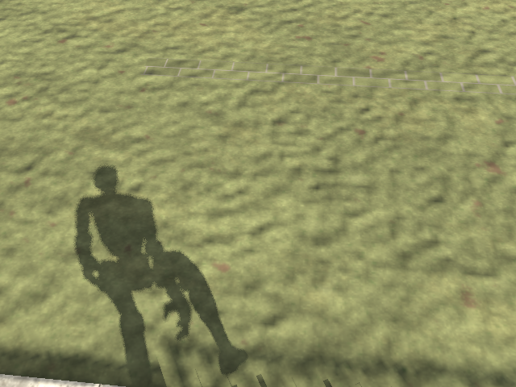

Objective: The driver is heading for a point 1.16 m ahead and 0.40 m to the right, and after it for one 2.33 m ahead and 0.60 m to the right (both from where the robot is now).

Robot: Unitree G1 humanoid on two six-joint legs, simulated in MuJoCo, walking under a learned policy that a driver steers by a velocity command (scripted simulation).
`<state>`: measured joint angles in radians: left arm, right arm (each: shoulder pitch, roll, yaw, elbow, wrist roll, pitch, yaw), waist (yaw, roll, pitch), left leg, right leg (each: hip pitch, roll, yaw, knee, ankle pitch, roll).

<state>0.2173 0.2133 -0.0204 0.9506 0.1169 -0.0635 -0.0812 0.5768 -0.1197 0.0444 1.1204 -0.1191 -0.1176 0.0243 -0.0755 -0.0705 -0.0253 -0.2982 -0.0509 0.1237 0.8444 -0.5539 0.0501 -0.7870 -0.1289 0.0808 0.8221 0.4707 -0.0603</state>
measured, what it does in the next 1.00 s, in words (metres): goes down: right foot 0.19 m lower, then left foot 0.19 m lower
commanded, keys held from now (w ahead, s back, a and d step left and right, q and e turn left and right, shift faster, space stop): w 0.80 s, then w+e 0.20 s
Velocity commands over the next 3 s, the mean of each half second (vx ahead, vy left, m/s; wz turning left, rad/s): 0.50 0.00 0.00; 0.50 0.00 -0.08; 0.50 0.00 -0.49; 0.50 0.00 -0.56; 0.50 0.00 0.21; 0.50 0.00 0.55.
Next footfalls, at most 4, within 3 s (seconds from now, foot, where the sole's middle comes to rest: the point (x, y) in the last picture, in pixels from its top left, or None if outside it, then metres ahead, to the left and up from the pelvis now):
0.18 right None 0.21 -0.15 -0.92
0.74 left None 0.51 0.00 -1.11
1.16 right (328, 352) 0.86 -0.30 -1.30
1.56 left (282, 293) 1.13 -0.15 -1.30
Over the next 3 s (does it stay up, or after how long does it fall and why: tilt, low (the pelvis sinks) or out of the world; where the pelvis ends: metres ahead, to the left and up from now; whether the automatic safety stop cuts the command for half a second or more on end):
stays up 1.65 -0.60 -0.52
